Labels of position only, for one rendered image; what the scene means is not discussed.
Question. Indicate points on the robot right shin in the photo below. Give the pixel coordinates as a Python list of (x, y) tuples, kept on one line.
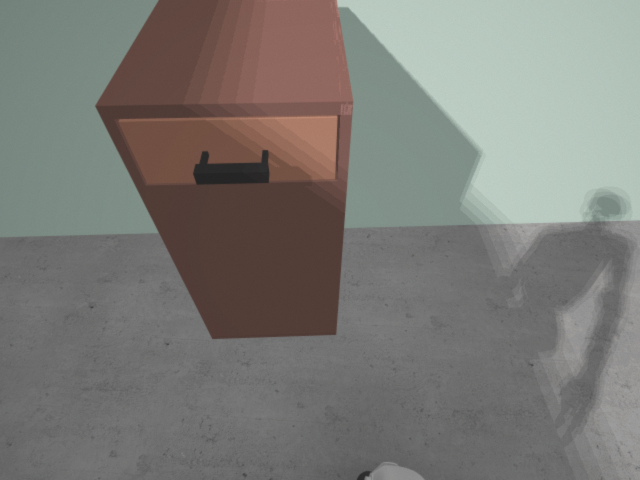
[(385, 463)]

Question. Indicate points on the cabinet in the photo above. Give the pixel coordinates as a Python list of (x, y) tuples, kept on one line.
[(258, 259)]

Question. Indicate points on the drawer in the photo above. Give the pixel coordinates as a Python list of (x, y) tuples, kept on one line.
[(299, 147)]

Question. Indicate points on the handle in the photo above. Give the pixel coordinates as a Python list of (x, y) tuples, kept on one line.
[(231, 173)]

